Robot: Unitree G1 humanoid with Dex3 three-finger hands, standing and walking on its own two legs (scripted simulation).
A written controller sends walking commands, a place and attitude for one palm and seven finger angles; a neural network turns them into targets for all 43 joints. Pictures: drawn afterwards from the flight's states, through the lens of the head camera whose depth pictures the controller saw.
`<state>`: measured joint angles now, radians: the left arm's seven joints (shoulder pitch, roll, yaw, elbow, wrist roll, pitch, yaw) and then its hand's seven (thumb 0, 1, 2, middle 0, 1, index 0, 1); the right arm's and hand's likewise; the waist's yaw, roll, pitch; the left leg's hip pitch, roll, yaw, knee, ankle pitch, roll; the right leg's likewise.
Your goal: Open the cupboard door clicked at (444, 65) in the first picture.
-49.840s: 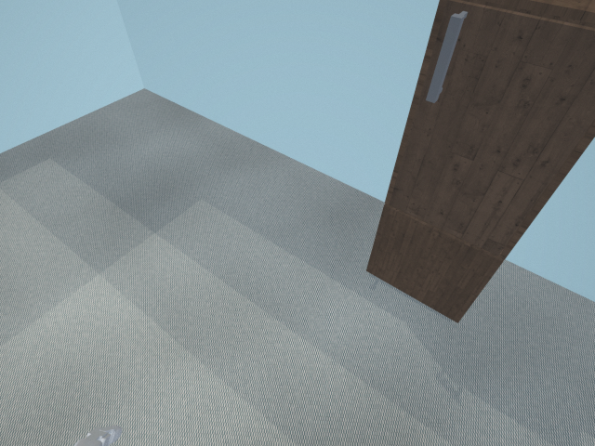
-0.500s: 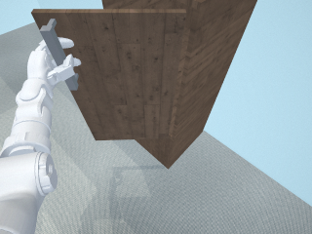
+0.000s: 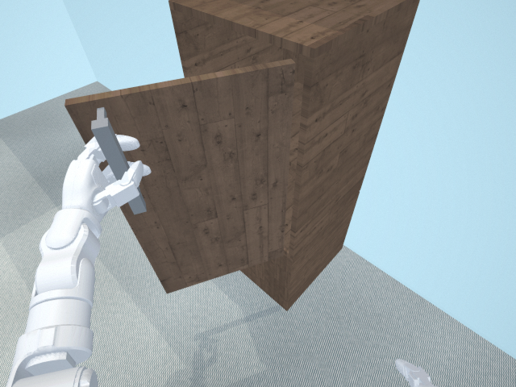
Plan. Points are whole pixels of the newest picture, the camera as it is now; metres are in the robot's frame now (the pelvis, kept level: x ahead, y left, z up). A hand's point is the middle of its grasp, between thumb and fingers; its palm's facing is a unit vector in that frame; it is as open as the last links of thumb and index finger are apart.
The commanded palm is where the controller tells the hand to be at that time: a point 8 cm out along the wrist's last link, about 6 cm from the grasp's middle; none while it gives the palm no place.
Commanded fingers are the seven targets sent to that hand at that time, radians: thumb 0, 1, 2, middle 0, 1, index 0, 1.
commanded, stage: pull the door open along its arc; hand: left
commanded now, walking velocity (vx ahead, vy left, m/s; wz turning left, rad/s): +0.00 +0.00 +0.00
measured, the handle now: (121, 164) +0.42 +0.23 +0.15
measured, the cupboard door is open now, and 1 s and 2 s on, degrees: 63 94 98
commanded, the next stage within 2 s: open thumb and fingers to let go in 0.50 s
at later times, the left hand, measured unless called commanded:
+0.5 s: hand (206, 253) +0.25 +0.07 +0.16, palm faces +0.38 -0.92 +0.08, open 6.6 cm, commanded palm +0.19 +0.12 +0.15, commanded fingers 0.00 0.90 0.90 -0.40 -1.35 -0.40 -1.35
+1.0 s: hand (204, 246) +0.26 +0.08 +0.16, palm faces +0.43 -0.90 +0.01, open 10.2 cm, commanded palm +0.21 +0.10 +0.15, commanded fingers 0.00 -0.50 0.30 -0.30 -1.20 -0.30 -1.20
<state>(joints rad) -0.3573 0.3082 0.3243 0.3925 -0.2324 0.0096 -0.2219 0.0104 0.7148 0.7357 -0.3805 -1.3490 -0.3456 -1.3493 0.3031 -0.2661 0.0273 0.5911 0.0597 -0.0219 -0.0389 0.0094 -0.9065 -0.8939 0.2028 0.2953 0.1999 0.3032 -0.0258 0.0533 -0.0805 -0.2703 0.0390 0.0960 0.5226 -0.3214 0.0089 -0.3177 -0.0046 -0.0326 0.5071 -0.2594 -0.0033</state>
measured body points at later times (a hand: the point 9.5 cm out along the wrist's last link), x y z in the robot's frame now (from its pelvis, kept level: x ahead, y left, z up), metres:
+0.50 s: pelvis -0.01 -0.03 +0.00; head -0.05 -0.06 +0.45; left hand +0.22 +0.12 +0.16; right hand +0.21 -0.21 -0.07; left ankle -0.04 +0.11 -0.74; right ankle +0.00 -0.12 -0.74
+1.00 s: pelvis -0.03 -0.02 +0.00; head -0.06 -0.05 +0.45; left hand +0.23 +0.12 +0.16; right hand +0.20 -0.20 -0.08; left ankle -0.04 +0.11 -0.74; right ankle +0.00 -0.12 -0.74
